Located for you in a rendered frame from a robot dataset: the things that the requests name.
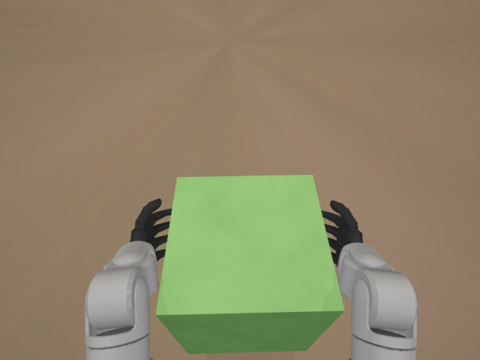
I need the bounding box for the robot right forearm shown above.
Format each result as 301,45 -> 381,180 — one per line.
337,242 -> 417,360

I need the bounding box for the right robot hand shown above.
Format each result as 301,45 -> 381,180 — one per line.
321,200 -> 363,267

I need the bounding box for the robot left forearm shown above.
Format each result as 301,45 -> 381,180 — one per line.
85,241 -> 159,360

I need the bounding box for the left robot hand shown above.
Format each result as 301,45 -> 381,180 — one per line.
130,199 -> 172,261

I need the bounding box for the carton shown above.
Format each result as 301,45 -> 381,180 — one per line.
156,175 -> 344,354

